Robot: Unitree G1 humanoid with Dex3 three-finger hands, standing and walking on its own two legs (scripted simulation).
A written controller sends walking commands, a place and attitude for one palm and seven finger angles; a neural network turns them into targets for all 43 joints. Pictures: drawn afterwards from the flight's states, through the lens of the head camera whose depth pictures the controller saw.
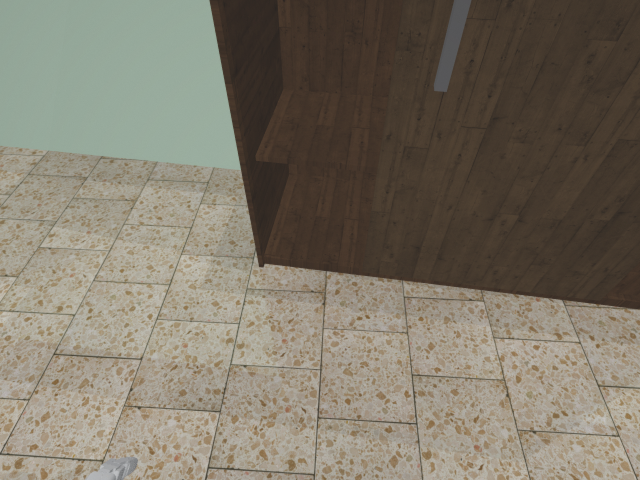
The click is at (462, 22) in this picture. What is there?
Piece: wardrobe's sliding door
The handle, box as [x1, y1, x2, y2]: [434, 0, 470, 91]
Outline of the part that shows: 470,0 454,0 434,82 434,90 446,91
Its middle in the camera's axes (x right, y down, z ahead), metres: +0.26 -0.44 +0.75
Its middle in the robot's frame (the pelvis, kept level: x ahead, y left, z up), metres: +0.90 -0.21 +0.20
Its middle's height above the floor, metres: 0.97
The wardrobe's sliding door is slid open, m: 0.39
